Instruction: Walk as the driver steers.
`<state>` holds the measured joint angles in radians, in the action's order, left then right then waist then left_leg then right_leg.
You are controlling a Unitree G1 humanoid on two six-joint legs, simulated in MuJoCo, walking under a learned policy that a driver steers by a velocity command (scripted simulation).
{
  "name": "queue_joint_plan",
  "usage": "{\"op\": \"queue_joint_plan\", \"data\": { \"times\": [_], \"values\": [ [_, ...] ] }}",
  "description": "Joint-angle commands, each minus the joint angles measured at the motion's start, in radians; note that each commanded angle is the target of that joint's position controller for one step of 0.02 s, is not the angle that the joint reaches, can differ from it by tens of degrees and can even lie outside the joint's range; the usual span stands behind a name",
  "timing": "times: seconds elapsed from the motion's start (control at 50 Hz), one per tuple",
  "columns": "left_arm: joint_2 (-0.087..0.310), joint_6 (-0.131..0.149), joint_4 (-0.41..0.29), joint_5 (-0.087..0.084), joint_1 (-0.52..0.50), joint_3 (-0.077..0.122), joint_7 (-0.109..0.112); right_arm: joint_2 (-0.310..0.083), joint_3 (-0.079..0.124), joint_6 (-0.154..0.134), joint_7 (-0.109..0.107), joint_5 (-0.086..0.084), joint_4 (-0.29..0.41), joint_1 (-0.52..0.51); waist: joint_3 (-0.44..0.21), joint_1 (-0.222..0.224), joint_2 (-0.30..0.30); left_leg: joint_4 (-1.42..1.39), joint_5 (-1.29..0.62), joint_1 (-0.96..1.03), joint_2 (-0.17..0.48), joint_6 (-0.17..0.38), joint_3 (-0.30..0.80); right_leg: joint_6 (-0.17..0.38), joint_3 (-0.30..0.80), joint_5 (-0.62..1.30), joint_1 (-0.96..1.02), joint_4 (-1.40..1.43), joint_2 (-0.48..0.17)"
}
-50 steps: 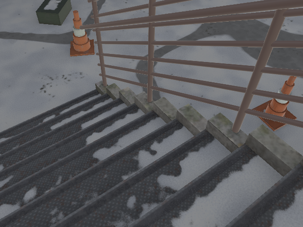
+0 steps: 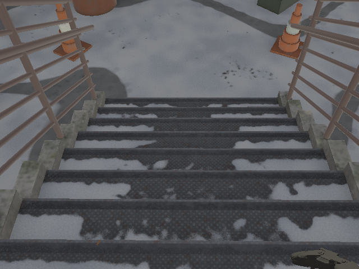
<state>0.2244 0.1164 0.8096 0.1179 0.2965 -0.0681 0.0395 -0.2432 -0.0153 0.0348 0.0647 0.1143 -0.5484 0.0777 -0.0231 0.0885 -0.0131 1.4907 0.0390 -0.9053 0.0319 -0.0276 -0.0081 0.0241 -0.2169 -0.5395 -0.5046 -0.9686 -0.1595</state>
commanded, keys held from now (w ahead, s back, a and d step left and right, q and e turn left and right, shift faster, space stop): q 0.32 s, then no key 0.68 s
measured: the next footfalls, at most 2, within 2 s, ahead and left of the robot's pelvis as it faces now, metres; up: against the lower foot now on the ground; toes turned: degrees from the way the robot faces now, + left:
left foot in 0.14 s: +0.09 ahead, +0.21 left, +0.00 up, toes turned +16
right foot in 0.80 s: +0.22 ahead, +0.04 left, -0.17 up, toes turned +20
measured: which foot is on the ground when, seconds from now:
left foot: up 0.00-0.12, down 0.14-0.82, up 0.84-1.00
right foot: down 0.00-0.22, up 0.24-0.78, down 0.80-1.00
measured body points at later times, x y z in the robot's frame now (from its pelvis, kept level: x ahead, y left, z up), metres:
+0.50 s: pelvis +0.02 +0.12 +0.00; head +0.06 +0.12 +0.45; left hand +0.14 +0.42 -0.08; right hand +0.20 -0.05 -0.11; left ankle +0.05 +0.20 -0.69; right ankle +0.09 +0.01 -0.61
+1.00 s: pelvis +0.10 +0.09 -0.13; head +0.13 +0.09 +0.32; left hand +0.07 +0.32 -0.26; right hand +0.20 -0.11 -0.28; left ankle +0.10 +0.24 -0.67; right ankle +0.18 +0.03 -0.86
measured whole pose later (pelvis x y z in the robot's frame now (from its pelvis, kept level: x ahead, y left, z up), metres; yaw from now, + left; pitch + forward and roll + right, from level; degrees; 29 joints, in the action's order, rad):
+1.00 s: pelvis +0.10 +0.09 -0.13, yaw +20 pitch +4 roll -3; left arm 0.18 0.09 0.84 0.04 0.34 -0.01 -0.08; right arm -0.21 -0.06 0.00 0.03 0.05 -0.81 0.41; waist -0.03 0.00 0.07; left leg 1.70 0.24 -1.01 0.04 -0.15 0.11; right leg 0.08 -0.08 -0.16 -0.39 -0.48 0.10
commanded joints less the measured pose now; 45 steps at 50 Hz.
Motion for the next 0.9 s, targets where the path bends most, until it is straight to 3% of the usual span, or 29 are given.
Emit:
{"op": "queue_joint_plan", "data": {
  "times": [0.02, 0.04, 0.06, 0.1, 0.14, 0.18, 0.2, 0.22, 0.24, 0.26, 0.28, 0.32, 0.38, 0.42, 0.48, 0.52, 0.54, 0.58, 0.62, 0.66, 0.72, 0.74, 0.78, 0.8, 0.82, 0.84, 0.86, 0.88, 0.9],
  "values": [
    [0.189, 0.028, -0.034, -0.011, -0.027, 0.049, 0.01, -0.079, 0.036, -0.017, 0.0, 0.005, 0.111, -0.091, -0.04, -0.025, -0.134, -0.174, 0.021, 0.02, 0.037, 0.036, -0.046, 0.128, 0.292, 0.367, 0.122, 0.302, -0.256],
    [0.137, 0.041, 0.003, -0.002, 0.049, 0.04, 0.031, -0.056, 0.034, -0.017, -0.003, 0.024, 0.091, -0.097, -0.01, 0.019, -0.144, -0.287, -0.21, -0.125, 0.109, 0.038, 0.065, 0.079, 0.35, 0.148, 0.265, 0.212, -0.306],
    [0.106, 0.042, 0.031, 0.0, 0.082, 0.034, 0.03, -0.031, 0.035, -0.027, -0.012, 0.012, 0.104, -0.137, -0.012, 0.03, -0.145, -0.375, -0.062, -0.07, 0.111, 0.036, 0.042, 0.081, 0.409, 0.212, 0.263, 0.279, -0.359],
    [0.144, 0.036, 0.081, -0.018, 0.202, 0.056, 0.044, -0.028, 0.048, -0.04, -0.011, 0.031, 0.113, -0.21, 0.028, 0.095, -0.15, -0.54, -0.051, -0.058, 0.075, 0.069, -0.045, 0.087, 0.404, 0.051, 0.27, 0.235, -0.356],
    [0.165, 0.033, 0.065, -0.027, 0.169, 0.076, 0.027, -0.052, 0.073, -0.035, -0.024, 0.016, 0.084, -0.16, 0.045, 0.069, -0.203, -0.602, -0.002, 0.096, 0.026, 0.109, -0.106, 0.072, 0.382, 0.022, 0.179, 0.278, -0.383],
    [0.169, 0.033, 0.051, -0.068, 0.138, 0.095, 0.023, -0.115, 0.105, -0.048, -0.048, -0.027, 0.046, -0.051, -0.009, 0.041, -0.109, -0.603, -0.029, 0.276, -0.007, 0.156, -0.053, 0.034, 0.255, -0.032, 0.095, 0.181, -0.296],
    [0.202, 0.03, 0.032, -0.067, 0.015, 0.108, 0.021, -0.108, 0.113, -0.052, -0.054, -0.028, 0.026, 0.021, 0.008, -0.036, -0.11, -0.63, -0.052, 0.345, -0.02, 0.172, -0.037, 0.015, 0.219, -0.059, 0.038, 0.136, -0.29],
    [0.213, 0.028, 0.008, -0.073, -0.082, 0.118, 0.017, -0.132, 0.125, -0.062, -0.058, -0.033, 0.003, 0.112, -0.007, -0.091, -0.042, -0.696, -0.065, 0.444, -0.028, 0.189, -0.022, 0.0, 0.164, -0.081, -0.026, 0.046, -0.247],
    [0.223, 0.022, -0.045, -0.079, -0.203, 0.132, 0.011, -0.192, 0.143, -0.082, -0.071, -0.035, -0.041, 0.271, -0.05, -0.18, 0.14, -0.905, 0.036, 0.57, 0.014, 0.235, 0.115, -0.033, 0.08, -0.193, -0.153, -0.203, -0.114],
    [0.168, 0.007, -0.109, -0.037, -0.276, 0.123, 0.004, -0.253, 0.136, -0.121, -0.071, -0.05, -0.053, 0.343, -0.108, -0.207, 0.315, -1.157, 0.39, 0.687, 0.076, 0.281, 0.367, -0.029, 0.043, -0.125, -0.313, -0.424, 0.097],
    [0.09, -0.011, -0.108, -0.008, -0.249, 0.1, -0.007, -0.211, 0.102, -0.151, -0.042, -0.098, -0.012, 0.311, -0.203, -0.2, 0.264, -1.116, 0.536, 0.846, 0.172, 0.31, 0.546, -0.008, 0.226, 0.036, -0.469, -0.474, 0.122],
    [0.116, -0.006, -0.097, -0.019, -0.221, 0.107, 0.019, -0.086, 0.038, -0.193, -0.001, -0.127, -0.002, 0.279, -0.147, -0.152, 0.212, -0.967, 0.355, 0.792, 0.231, 0.291, 0.582, -0.008, 0.387, 0.14, -0.57, -0.526, 0.079],
    [0.109, -0.028, -0.054, -0.012, -0.122, 0.087, 0.022, -0.075, 0.006, -0.155, 0.0, -0.076, 0.04, 0.091, -0.153, -0.051, 0.01, -0.894, 0.123, 0.597, 0.178, 0.175, 0.474, -0.102, 0.374, 0.29, -0.513, -0.55, 0.068],
    [0.127, -0.054, -0.071, -0.014, -0.107, 0.083, 0.003, -0.108, -0.004, -0.143, -0.022, -0.055, 0.046, 0.042, -0.158, -0.006, -0.011, -0.938, 0.041, 0.433, 0.137, 0.175, 0.429, -0.146, 0.297, 0.372, -0.399, -0.576, 0.088],
    [0.119, -0.05, -0.063, 0.038, -0.109, 0.074, -0.039, -0.023, -0.048, -0.159, -0.079, -0.087, -0.039, 0.228, -0.09, -0.073, 0.052, -0.815, 0.286, 0.442, 0.041, 0.139, 0.317, -0.132, 0.28, 0.644, -0.418, -0.33, 0.073],
    [0.093, -0.044, -0.141, 0.044, -0.308, 0.056, -0.066, -0.053, -0.043, -0.157, -0.093, -0.068, -0.109, 0.387, -0.038, -0.186, 0.059, -0.771, 0.452, 0.624, 0.11, 0.188, 0.491, -0.111, 0.318, 0.623, -0.684, -0.205, 0.064],
    [0.1, -0.044, -0.171, 0.03, -0.398, 0.049, -0.072, -0.047, -0.045, -0.153, -0.109, -0.085, -0.074, 0.364, -0.052, -0.232, 0.027, -0.757, 0.536, 0.603, 0.083, 0.213, 0.486, -0.11, 0.312, 0.757, -0.665, 0.003, 0.092],
    [0.064, -0.054, -0.182, 0.028, -0.408, 0.033, -0.093, -0.066, -0.041, -0.123, -0.112, -0.089, -0.087, 0.326, -0.047, -0.217, 0.091, -0.799, 0.58, 0.382, 0.043, 0.245, 0.437, -0.105, 0.24, 0.933, -0.39, 0.275, 0.142],
    [0.048, -0.065, -0.172, 0.029, -0.278, 0.025, -0.106, -0.081, -0.038, -0.116, -0.076, -0.052, -0.097, 0.279, -0.021, -0.128, 0.092, -0.826, 0.696, 0.045, 0.028, 0.256, 0.42, -0.069, 0.219, 0.967, -0.062, 0.194, 0.156],
    [0.087, -0.067, -0.146, 0.014, -0.153, 0.038, -0.087, -0.054, -0.045, -0.124, -0.069, -0.065, -0.095, 0.262, 0.012, -0.076, 0.064, -0.787, 0.734, -0.017, 0.023, 0.223, 0.406, -0.071, 0.226, 0.902, 0.076, 0.245, 0.137],
    [0.041, -0.087, -0.169, 0.004, -0.249, 0.011, -0.092, -0.007, -0.072, -0.117, -0.081, -0.073, -0.174, 0.372, 0.036, -0.198, 0.076, -0.686, 0.685, 0.295, 0.109, 0.24, 0.599, -0.034, 0.319, 0.754, -0.077, 0.586, 0.05],
    [0.035, -0.094, -0.182, 0.002, -0.288, 0.013, -0.093, 0.0, -0.078, -0.111, -0.079, -0.064, -0.21, 0.408, 0.025, -0.231, 0.077, -0.655, 0.69, 0.327, 0.121, 0.259, 0.635, -0.013, 0.322, 0.762, -0.06, 0.648, 0.043],
    [0.059, -0.089, -0.142, -0.031, -0.151, 0.042, -0.082, -0.022, -0.08, -0.085, -0.063, -0.078, -0.251, 0.414, -0.017, -0.162, 0.012, -0.511, 0.73, 0.21, 0.067, 0.22, 0.528, 0.014, 0.214, 0.769, 0.246, 0.812, 0.081],
    [0.081, -0.078, -0.079, -0.057, 0.021, 0.065, -0.077, -0.027, -0.085, -0.079, -0.025, -0.095, -0.283, 0.447, -0.053, -0.087, -0.028, -0.326, 0.783, 0.08, -0.001, 0.13, 0.388, 0.037, 0.159, 0.858, 0.507, 0.809, 0.089],
    [-0.009, -0.069, -0.054, -0.071, 0.163, 0.047, -0.095, 0.038, -0.101, -0.09, 0.03, -0.12, -0.298, 0.441, -0.138, -0.008, -0.116, 0.028, 0.762, -0.178, -0.096, -0.023, 0.202, 0.1, 0.262, 1.001, 0.818, 0.62, 0.014],
    [0.095, -0.054, -0.099, -0.073, 0.107, 0.079, -0.109, 0.008, -0.063, -0.11, 0.023, -0.101, -0.268, 0.476, -0.243, -0.048, -0.155, 0.24, 0.781, -0.328, -0.123, -0.099, 0.066, 0.175, 0.293, 1.123, 0.969, 0.409, -0.072],
    [0.217, -0.048, -0.13, -0.03, 0.083, 0.131, -0.112, -0.05, -0.036, -0.093, -0.023, -0.087, -0.224, 0.435, -0.222, -0.033, -0.063, 0.395, 0.654, -0.384, -0.124, -0.123, 0.089, 0.261, 0.414, 1.013, 0.837, 0.441, -0.137],
    [0.294, -0.042, -0.101, -0.019, 0.029, 0.169, -0.112, 0.017, -0.061, -0.057, -0.032, -0.045, -0.158, 0.405, -0.092, -0.055, -0.1, 0.374, 0.432, -0.521, -0.043, -0.116, 0.204, 0.376, 0.698, 0.494, 0.657, 0.596, -0.324],
    [0.172, -0.028, -0.098, -0.035, -0.001, 0.124, -0.112, 0.016, -0.063, -0.038, -0.047, -0.064, -0.16, 0.333, -0.067, -0.042, 0.073, 0.383, 0.305, -0.539, -0.057, -0.11, 0.195, 0.277, 0.59, 0.252, 0.608, 0.66, -0.206]
  ]
}}
Velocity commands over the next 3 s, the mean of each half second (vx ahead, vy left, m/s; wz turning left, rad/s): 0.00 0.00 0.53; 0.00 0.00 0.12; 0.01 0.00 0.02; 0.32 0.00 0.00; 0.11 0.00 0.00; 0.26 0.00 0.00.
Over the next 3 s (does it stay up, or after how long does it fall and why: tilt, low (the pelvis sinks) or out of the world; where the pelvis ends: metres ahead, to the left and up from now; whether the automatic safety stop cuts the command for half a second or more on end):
stays up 0.54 0.29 -0.29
